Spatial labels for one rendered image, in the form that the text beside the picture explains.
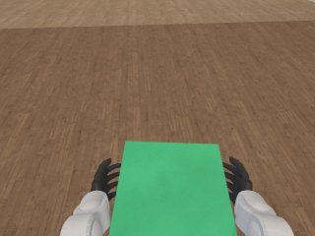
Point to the robot right hand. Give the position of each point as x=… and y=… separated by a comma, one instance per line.
x=239, y=178

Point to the robot left hand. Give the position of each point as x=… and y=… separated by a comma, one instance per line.
x=101, y=179

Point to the right robot forearm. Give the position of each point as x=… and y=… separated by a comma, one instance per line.
x=254, y=217

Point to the carton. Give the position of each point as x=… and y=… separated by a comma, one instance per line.
x=171, y=189

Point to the left robot forearm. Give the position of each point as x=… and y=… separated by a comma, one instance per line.
x=90, y=218

